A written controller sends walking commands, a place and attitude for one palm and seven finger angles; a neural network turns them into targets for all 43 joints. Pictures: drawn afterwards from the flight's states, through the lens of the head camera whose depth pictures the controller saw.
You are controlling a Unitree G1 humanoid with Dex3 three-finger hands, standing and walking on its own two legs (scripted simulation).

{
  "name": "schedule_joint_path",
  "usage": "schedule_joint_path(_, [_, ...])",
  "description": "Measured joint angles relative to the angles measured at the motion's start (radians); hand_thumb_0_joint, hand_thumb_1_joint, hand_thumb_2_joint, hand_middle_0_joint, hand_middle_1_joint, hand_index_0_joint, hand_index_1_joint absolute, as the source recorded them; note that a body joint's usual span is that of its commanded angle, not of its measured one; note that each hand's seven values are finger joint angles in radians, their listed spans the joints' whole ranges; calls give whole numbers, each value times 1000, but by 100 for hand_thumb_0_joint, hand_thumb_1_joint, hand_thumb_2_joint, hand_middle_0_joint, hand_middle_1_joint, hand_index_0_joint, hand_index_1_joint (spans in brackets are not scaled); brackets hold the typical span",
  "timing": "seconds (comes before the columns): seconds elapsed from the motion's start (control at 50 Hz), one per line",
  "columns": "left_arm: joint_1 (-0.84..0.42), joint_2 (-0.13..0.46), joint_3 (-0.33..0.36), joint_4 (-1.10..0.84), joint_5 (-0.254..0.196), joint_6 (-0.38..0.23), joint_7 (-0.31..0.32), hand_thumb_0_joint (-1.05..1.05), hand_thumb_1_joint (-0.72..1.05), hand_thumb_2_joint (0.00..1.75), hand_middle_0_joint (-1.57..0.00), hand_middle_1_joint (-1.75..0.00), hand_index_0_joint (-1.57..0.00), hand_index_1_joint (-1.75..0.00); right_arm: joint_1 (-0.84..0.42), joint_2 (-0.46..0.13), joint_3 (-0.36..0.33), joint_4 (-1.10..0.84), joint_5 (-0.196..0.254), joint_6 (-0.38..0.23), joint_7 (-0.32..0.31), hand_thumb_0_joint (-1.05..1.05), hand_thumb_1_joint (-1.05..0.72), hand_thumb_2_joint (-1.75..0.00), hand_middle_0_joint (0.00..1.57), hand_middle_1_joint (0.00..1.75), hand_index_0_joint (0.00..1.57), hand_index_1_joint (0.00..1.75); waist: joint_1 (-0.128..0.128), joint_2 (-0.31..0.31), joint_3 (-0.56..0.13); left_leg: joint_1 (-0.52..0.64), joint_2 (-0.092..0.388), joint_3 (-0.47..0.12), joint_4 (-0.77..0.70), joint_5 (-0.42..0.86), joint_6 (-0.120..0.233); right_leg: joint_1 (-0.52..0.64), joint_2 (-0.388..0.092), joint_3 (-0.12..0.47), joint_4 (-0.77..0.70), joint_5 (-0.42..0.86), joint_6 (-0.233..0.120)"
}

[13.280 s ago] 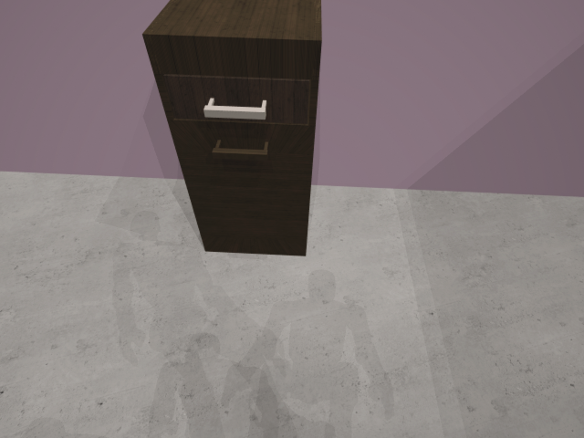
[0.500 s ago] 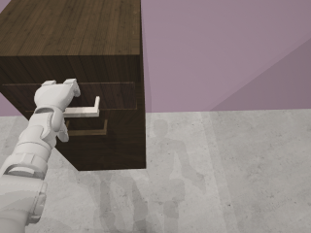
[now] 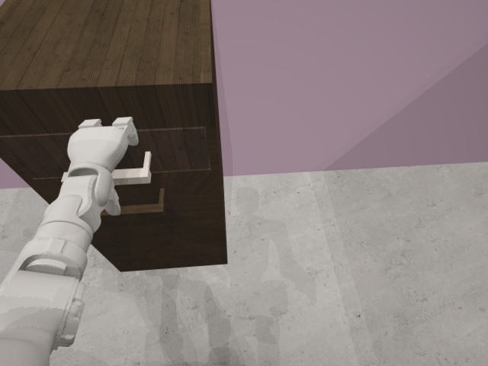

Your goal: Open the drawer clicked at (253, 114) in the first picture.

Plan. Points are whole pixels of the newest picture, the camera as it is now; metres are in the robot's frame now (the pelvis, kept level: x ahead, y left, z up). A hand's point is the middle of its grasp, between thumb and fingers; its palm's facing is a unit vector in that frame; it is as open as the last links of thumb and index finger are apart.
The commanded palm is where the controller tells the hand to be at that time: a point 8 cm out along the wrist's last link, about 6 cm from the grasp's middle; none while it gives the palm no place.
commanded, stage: move the hooked fingers above the handle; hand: left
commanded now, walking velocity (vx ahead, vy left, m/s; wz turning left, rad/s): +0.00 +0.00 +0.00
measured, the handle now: (109, 168) +0.50 +0.26 -0.02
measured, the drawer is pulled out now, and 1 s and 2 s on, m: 0.00 0.00 0.00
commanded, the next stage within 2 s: lower the fingers behind the handle in 0.68 s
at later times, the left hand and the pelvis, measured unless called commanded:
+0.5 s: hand (108, 171) +0.45 +0.23 +0.03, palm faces -0.07 -0.09 -0.99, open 13.8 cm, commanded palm +0.44 +0.25 +0.10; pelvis +0.00 +0.01 +0.00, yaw +1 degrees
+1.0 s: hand (75, 182) +0.44 +0.29 +0.02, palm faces -0.16 -0.03 -0.99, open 13.8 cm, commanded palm +0.43 +0.27 +0.08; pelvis +0.00 +0.01 +0.00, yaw +1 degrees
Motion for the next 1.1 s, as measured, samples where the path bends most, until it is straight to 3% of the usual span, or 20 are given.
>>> schedule_joint_path(0.16, [-22,45,32,32,-9,-16,-41,0,-49,30,-33,-120,-39,-121,19,-14,3,-15,7,-12,-23,1,-90,-90,20,30,20,30,-12,-8,9,-2,5,3,-6,12,-1,-2,4,3,-9,16,-1])
schedule_joint_path(0.3, [-16,84,27,31,-22,-10,-55,0,-49,30,-32,-120,-35,-120,60,-39,-25,2,1,-24,-18,1,-90,-90,20,30,20,30,6,-9,10,-18,2,-6,5,10,1,-12,2,-7,-4,12,0])
schedule_joint_path(0.44, [5,32,-44,-35,-49,-58,-84,0,-49,30,-31,-120,-33,-120,75,-45,-48,37,-9,-30,-6,1,-90,-90,20,30,20,30,18,-9,9,-16,-10,-28,17,-1,7,3,-8,-28,-5,-1,6])
schedule_joint_path(0.56, [12,-6,-1,-66,-13,-88,-10,0,-49,30,-37,-122,-32,-120,47,-38,-43,29,-25,-29,8,1,-90,-90,20,30,20,30,8,-5,-8,-36,-14,-15,36,-16,14,-24,-13,-17,23,-17,13])
schedule_joint_path(0.7, [6,-30,4,-27,4,-19,45,0,-49,30,-39,-123,-36,-124,6,-15,-14,10,-17,-8,19,1,-90,-90,20,30,20,30,16,10,-11,-31,-11,6,33,-17,21,-29,-11,4,31,-16,20])
schedule_joint_path(0.82, [-1,-12,20,-2,-1,29,4,0,-49,30,-36,-122,-37,-124,-5,8,5,-11,-5,2,2,1,-90,-90,20,30,20,30,11,1,-9,1,-6,15,4,-3,18,-1,-6,15,4,1,18])
schedule_joint_path(0.92, [-17,48,22,57,-14,58,-43,0,-49,30,-33,-121,-35,-122,14,-2,6,-22,3,-7,-10,1,-90,-90,20,30,20,30,8,-8,0,6,-5,4,0,3,15,9,-5,5,-8,8,15])
schedule_joint_path(1.0, [0,78,-9,32,-25,10,-101,0,-49,30,-32,-120,-33,-121,44,-22,-16,-14,-3,-18,-14,1,-90,-90,20,30,20,30,20,-12,12,-8,-8,-12,11,1,14,5,-7,-11,-8,6,14])
schedule_joint_path(1.1, [55,54,-25,-69,-46,-120,-123,0,-49,30,-32,-120,-32,-120,69,-44,-49,20,-20,-19,-13,1,-90,-90,20,30,20,30,35,-15,10,-35,-13,-25,44,-15,17,-14,-12,-27,17,-12,16])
